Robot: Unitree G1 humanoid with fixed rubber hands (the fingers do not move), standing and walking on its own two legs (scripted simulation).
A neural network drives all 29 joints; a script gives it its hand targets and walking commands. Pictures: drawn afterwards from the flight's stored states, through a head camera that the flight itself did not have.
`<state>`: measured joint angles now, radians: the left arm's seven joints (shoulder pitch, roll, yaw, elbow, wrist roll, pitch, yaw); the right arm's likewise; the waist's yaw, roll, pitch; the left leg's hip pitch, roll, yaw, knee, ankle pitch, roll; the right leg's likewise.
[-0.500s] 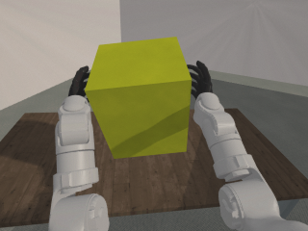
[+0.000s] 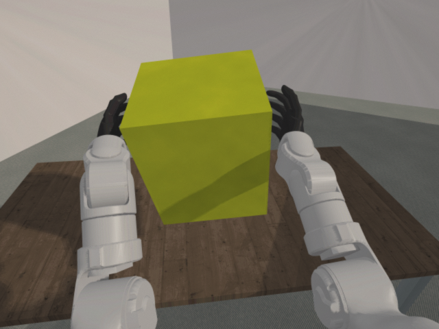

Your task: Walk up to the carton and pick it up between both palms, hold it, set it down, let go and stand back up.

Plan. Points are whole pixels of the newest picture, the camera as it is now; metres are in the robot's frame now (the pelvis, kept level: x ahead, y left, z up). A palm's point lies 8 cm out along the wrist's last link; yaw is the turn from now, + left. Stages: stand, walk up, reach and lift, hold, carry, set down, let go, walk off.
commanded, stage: hold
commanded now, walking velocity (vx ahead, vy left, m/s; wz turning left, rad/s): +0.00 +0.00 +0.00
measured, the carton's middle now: (205, 140) +0.41 -0.01 +0.23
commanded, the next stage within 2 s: none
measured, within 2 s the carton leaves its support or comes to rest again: neither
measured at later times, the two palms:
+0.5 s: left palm (113, 143) +0.33 +0.15 +0.27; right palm (291, 137) +0.34 -0.15 +0.26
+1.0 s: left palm (113, 156) +0.34 +0.15 +0.24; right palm (289, 126) +0.34 -0.14 +0.28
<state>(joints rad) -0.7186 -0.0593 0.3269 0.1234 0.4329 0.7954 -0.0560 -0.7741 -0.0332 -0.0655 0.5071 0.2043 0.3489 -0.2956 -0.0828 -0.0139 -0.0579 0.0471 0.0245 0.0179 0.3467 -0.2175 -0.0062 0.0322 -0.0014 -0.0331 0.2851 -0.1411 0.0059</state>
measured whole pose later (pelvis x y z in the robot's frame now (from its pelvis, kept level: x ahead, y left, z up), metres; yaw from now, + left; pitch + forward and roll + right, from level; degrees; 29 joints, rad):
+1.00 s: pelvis +0.00 +0.00 +0.00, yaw +0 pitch -11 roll -1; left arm -0.66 -0.06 0.32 0.11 0.42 0.83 -0.06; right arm -0.79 -0.02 -0.07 0.50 0.22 0.32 -0.27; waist -0.10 -0.06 -0.05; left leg 0.06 0.02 0.02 0.33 -0.20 -0.01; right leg 0.03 0.00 -0.03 0.28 -0.14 0.00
